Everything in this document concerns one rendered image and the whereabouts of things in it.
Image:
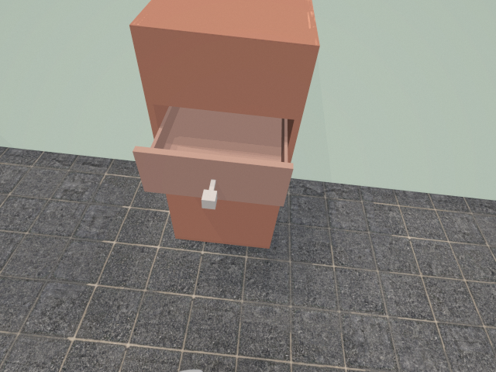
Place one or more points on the drawer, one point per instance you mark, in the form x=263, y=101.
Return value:
x=246, y=155

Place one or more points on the handle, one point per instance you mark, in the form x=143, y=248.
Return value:
x=209, y=197

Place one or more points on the cabinet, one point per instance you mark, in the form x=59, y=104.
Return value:
x=251, y=57

